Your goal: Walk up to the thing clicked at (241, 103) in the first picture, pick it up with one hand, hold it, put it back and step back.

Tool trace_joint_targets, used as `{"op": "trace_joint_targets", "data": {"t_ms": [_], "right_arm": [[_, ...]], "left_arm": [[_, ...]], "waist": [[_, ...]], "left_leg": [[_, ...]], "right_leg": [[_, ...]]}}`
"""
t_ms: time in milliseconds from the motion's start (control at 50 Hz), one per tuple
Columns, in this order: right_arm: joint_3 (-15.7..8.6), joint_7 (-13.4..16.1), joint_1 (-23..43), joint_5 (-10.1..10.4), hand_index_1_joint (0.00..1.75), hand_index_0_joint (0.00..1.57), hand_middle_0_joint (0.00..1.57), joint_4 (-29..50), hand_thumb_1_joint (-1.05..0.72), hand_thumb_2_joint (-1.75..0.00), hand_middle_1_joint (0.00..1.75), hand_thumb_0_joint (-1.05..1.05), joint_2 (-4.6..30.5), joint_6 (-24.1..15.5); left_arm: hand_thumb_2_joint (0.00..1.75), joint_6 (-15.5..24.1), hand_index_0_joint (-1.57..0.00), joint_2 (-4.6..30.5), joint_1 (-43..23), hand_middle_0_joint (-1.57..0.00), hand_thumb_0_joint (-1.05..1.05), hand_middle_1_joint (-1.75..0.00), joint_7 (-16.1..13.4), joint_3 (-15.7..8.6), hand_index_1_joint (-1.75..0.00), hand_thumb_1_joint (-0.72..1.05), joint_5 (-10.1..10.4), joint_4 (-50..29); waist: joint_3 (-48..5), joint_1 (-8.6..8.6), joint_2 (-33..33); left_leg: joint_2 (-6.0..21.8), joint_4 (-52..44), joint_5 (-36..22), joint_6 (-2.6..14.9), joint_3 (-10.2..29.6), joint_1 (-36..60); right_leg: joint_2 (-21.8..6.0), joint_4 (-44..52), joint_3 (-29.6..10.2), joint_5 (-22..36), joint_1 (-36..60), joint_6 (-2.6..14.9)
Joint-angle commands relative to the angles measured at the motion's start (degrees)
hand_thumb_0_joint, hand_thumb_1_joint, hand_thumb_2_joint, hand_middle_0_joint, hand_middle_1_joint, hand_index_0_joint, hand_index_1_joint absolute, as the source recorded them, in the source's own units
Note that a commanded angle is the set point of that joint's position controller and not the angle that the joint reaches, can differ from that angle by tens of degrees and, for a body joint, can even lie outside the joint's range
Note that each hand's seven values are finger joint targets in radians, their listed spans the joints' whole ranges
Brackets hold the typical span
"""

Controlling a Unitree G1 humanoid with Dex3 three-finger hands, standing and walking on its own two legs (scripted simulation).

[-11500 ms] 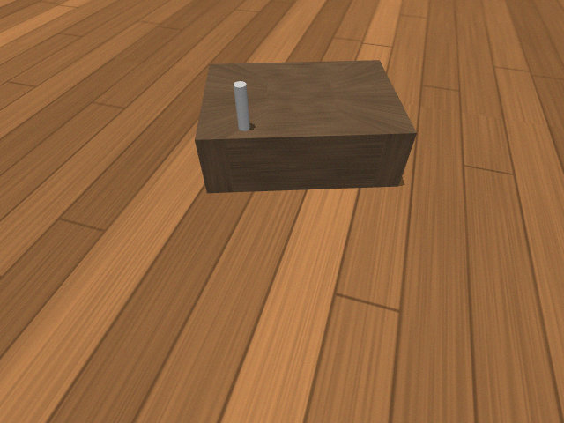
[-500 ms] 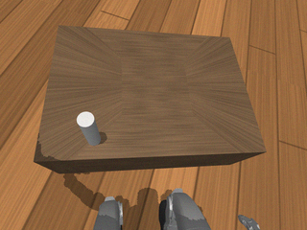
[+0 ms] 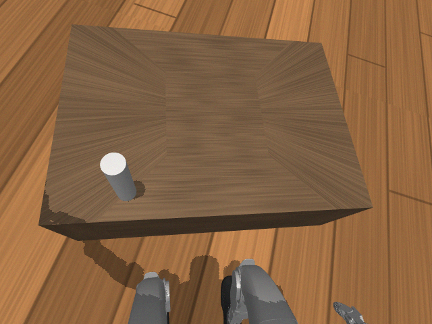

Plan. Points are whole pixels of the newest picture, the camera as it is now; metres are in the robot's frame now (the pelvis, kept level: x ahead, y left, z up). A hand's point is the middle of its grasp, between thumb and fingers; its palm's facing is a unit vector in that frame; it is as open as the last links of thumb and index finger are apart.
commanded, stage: go down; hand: left
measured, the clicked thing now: (121, 179) +0.44 +0.18 -0.23
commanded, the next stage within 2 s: none
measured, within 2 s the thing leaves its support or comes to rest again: neither
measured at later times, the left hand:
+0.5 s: hand out of the picture +0.41 +0.39 +0.04, palm faces +0.17 -0.99 -0.04, open 17.3 cm
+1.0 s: hand out of the picture +0.41 +0.39 +0.04, palm faces +0.17 -0.99 -0.02, open 17.3 cm
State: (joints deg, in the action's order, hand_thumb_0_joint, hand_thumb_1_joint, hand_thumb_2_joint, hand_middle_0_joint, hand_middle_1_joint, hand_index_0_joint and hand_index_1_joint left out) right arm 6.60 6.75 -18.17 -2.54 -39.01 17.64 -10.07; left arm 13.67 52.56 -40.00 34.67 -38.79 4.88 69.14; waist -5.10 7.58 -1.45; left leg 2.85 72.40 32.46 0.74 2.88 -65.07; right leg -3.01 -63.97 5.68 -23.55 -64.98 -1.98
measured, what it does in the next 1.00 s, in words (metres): stands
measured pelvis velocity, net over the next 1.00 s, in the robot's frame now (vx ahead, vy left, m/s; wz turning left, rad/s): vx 0.00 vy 0.00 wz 0.00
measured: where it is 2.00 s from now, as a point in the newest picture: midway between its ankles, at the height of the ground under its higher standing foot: outside the picture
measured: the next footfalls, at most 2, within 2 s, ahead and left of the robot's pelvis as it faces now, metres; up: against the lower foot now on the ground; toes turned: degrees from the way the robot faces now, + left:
none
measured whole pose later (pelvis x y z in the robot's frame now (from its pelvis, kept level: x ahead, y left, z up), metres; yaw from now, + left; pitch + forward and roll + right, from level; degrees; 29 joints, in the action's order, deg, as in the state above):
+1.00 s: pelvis +0.00 +0.00 -0.01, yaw +0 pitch +26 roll -5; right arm 7.1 7.4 -16.4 -2.1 -39.2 17.4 -10.1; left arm 16.6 51.5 -39.7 37.5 -40.8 8.6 66.8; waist -5.4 7.3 -1.8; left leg 2.6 74.5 32.8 0.5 3.4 -67.6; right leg -3.1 -66.3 5.8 -24.1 -67.5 -1.7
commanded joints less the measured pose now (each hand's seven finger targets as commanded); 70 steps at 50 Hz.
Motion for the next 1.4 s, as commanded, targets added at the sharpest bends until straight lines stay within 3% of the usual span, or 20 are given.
{"op": "trace_joint_targets", "data": {"t_ms": [0,20,80,140,260,320,360,420,480,500,540,640,700,800,880,960,1060,1140,1220,1380], "right_arm": [[-4.89,1.43,-8.96,0.37,0.30,0.20,0.20,2.59,-0.89,-0.90,0.30,0.00,12.14,-0.81],[-4.67,1.49,-8.66,0.45,0.30,0.20,0.20,2.74,-0.90,-0.90,0.30,0.00,11.90,-0.84],[-4.45,1.45,-8.87,0.44,0.30,0.20,0.20,2.42,-0.90,-0.90,0.30,0.00,11.94,-0.77],[-4.71,1.41,-8.82,0.22,0.30,0.20,0.20,2.38,-0.90,-0.90,0.30,0.00,11.95,-0.86],[-4.73,1.70,-8.08,0.31,0.30,0.20,0.20,2.35,-0.90,-0.90,0.30,0.00,12.03,-1.08],[-4.53,1.66,-8.58,0.11,0.30,0.20,0.20,2.10,-0.90,-0.90,0.30,0.00,12.25,-0.87],[-4.24,1.57,-8.70,-0.02,0.30,0.20,0.20,2.10,-0.90,-0.90,0.30,0.00,12.19,-0.84],[-4.17,1.53,-8.49,-0.04,0.30,0.20,0.20,2.30,-0.90,-0.90,0.30,0.00,11.92,-0.78],[-4.12,1.55,-8.03,0.17,0.30,0.20,0.20,2.80,-0.90,-0.90,0.30,0.00,11.70,-0.73],[-4.32,1.62,-7.77,0.34,0.30,0.20,0.20,2.81,-0.90,-0.90,0.30,0.00,11.86,-0.81],[-4.01,1.57,-7.81,0.36,0.30,0.20,0.20,3.00,-0.90,-0.90,0.30,0.00,11.71,-0.87],[-4.18,1.69,-7.30,0.58,0.30,0.20,0.20,3.31,-0.90,-0.90,0.30,0.00,11.96,-0.96],[-4.11,1.75,-7.73,0.57,0.30,0.20,0.20,2.80,-0.90,-0.90,0.30,0.00,11.96,-1.01],[-4.40,1.90,-7.53,0.60,0.30,0.20,0.20,2.35,-0.90,-0.90,0.30,0.00,12.24,-1.09],[-4.21,2.02,-7.09,0.46,0.30,0.20,0.20,2.50,-0.90,-0.90,0.30,0.00,12.10,-1.16],[-4.19,2.15,-6.82,0.53,0.30,0.20,0.20,2.46,-0.91,-0.90,0.30,0.00,12.00,-1.12],[-4.22,2.26,-7.10,0.59,0.30,0.20,0.20,2.39,-0.91,-0.90,0.30,0.00,12.10,-1.00],[-4.42,2.27,-6.89,0.66,0.30,0.20,0.20,2.59,-0.91,-0.90,0.30,0.00,11.95,-1.15],[-4.33,2.31,-6.88,0.79,0.30,0.20,0.20,2.67,-0.91,-0.90,0.30,0.00,11.97,-1.22],[-4.26,2.43,-6.90,0.84,0.30,0.20,0.20,2.06,-0.91,-0.90,0.30,0.00,11.72,-1.31]], "left_arm": [[0.09,3.47,-0.03,22.72,-14.10,-0.06,0.00,-0.04,-0.06,-2.68,-0.06,-0.48,1.92,-11.82],[0.09,3.49,-0.03,21.98,-13.58,-0.06,0.00,-0.04,-0.01,-2.54,-0.06,-0.49,2.24,-11.26],[0.09,4.05,-0.03,24.50,-13.92,-0.06,0.00,-0.05,-0.21,-4.16,-0.07,-0.49,2.35,-13.31],[0.09,4.10,-0.04,20.90,-12.71,-0.06,0.00,-0.05,0.51,-2.49,-0.07,-0.49,2.56,-12.06],[0.08,5.06,-0.04,21.05,-15.40,-0.06,0.00,-0.04,1.01,-2.54,-0.06,-0.51,3.22,-12.08],[0.07,5.28,-0.04,23.58,-16.54,-0.06,0.00,-0.03,1.14,-3.51,-0.06,-0.49,3.10,-14.20],[0.09,4.93,-0.03,22.05,-15.39,-0.06,0.00,-0.04,1.34,-2.92,-0.06,-0.49,3.10,-12.38],[0.08,4.76,-0.03,21.75,-15.48,-0.06,0.00,-0.04,1.31,-2.79,-0.06,-0.49,3.19,-11.98],[0.08,4.52,-0.04,21.80,-15.64,-0.06,0.00,-0.04,1.12,-2.76,-0.06,-0.52,3.10,-10.81],[0.08,4.82,-0.04,22.10,-16.10,-0.06,0.00,-0.05,1.15,-3.12,-0.06,-0.51,3.48,-12.37],[0.07,4.97,-0.04,24.15,-15.83,-0.06,0.00,-0.04,0.88,-4.03,-0.06,-0.51,3.35,-12.96],[0.06,5.04,-0.04,21.44,-13.36,-0.06,0.00,-0.04,1.65,-3.47,-0.05,-0.49,4.21,-11.67],[0.06,5.65,-0.04,21.89,-13.85,-0.06,0.00,-0.04,1.92,-4.15,-0.05,-0.52,4.79,-12.95],[0.06,6.68,-0.04,22.91,-16.16,-0.05,0.00,-0.04,2.54,-4.62,-0.05,-0.50,5.20,-14.77],[0.06,6.33,-0.04,21.36,-14.11,-0.05,0.00,-0.04,2.77,-4.12,-0.05,-0.50,5.32,-12.57],[0.06,6.49,-0.04,23.35,-16.02,-0.06,0.00,-0.05,2.79,-5.03,-0.06,-0.51,5.53,-14.33],[0.06,6.35,-0.04,22.72,-13.03,-0.06,0.00,-0.04,3.51,-5.63,-0.05,-0.48,5.94,-14.23],[0.05,6.30,-0.04,19.74,-13.49,-0.05,0.00,-0.04,4.01,-4.14,-0.05,-0.50,6.73,-14.31],[0.05,6.64,-0.04,21.55,-13.58,-0.05,0.00,-0.04,3.78,-5.23,-0.04,-0.50,6.98,-16.25],[0.05,6.49,-0.04,20.08,-13.65,-0.05,0.00,-0.03,3.92,-4.94,-0.04,-0.50,7.50,-15.36]], "waist": [[-28.26,-2.39,14.98],[-27.17,-2.20,14.81],[-28.21,-2.89,15.41],[-27.28,-2.06,15.50],[-26.21,-1.42,15.01],[-29.54,-2.43,16.96],[-28.77,-1.95,16.29],[-28.82,-2.09,15.86],[-26.92,-1.47,14.14],[-26.82,-2.01,14.15],[-27.65,-2.34,14.67],[-27.05,-2.12,14.16],[-28.05,-2.15,14.74],[-28.32,-2.16,16.93],[-28.48,-2.08,14.80],[-28.05,-2.34,14.81],[-30.11,-3.02,15.54],[-29.22,-1.87,14.92],[-30.31,-2.70,14.38],[-29.64,-2.33,14.82]], "left_leg": [[-1.43,-10.96,-26.15,-1.64,1.83,22.15],[-1.31,-10.89,-25.73,-1.64,1.87,22.00],[-1.36,-10.76,-27.87,-1.64,2.06,22.20],[-1.01,-10.49,-30.21,-1.92,2.55,24.64],[-1.18,-10.75,-23.75,-1.75,2.56,21.96],[-1.22,-10.07,-28.13,-1.96,2.72,25.15],[-1.17,-9.82,-30.09,-2.01,2.96,24.47],[-1.29,-9.69,-28.74,-1.78,2.54,23.52],[-1.52,-10.19,-23.26,-1.34,2.13,19.95],[-1.56,-10.73,-20.96,-1.31,2.03,19.39],[-1.73,-10.59,-20.66,-1.18,1.72,18.61],[-1.41,-10.49,-22.75,-1.55,2.42,20.23],[-1.44,-9.60,-25.96,-1.63,2.53,20.91],[-1.23,-9.45,-24.36,-2.06,3.12,22.66],[-1.63,-9.13,-24.10,-1.59,2.56,21.36],[-1.91,-9.35,-20.21,-1.31,2.05,18.50],[-1.70,-8.49,-27.87,-1.73,2.68,22.18],[-1.68,-8.33,-25.71,-1.60,2.50,21.36],[-1.94,-8.44,-25.80,-1.39,2.23,20.82],[-1.64,-8.32,-29.55,-1.73,2.77,23.21]], "right_leg": [[2.49,4.96,-2.02,11.32,13.39,3.97],[2.56,4.80,-1.94,11.10,12.67,3.90],[2.45,4.37,-1.89,12.16,13.24,3.94],[2.58,4.25,-1.45,12.47,10.71,4.01],[2.47,4.27,-1.66,9.22,9.94,4.00],[2.44,3.95,-1.61,10.85,9.88,4.05],[2.43,3.50,-1.31,12.12,9.91,4.09],[2.38,3.72,-1.74,11.69,10.62,4.00],[2.42,4.13,-2.02,9.71,11.51,3.87],[2.51,4.36,-2.04,8.54,11.76,3.83],[2.34,4.23,-2.32,8.86,13.38,3.75],[2.59,3.83,-1.71,9.13,11.01,3.90],[2.52,3.41,-1.67,10.66,10.48,3.98],[2.52,2.69,-1.58,8.56,7.40,4.13],[2.46,3.11,-1.88,9.18,9.04,4.00],[2.49,3.16,-2.41,7.74,10.60,3.92],[2.50,2.61,-1.80,11.40,9.61,3.97],[2.54,2.69,-2.04,10.32,9.15,3.92],[2.38,2.88,-2.26,11.04,11.15,3.82],[2.53,2.60,-1.79,12.28,9.41,3.90]]}}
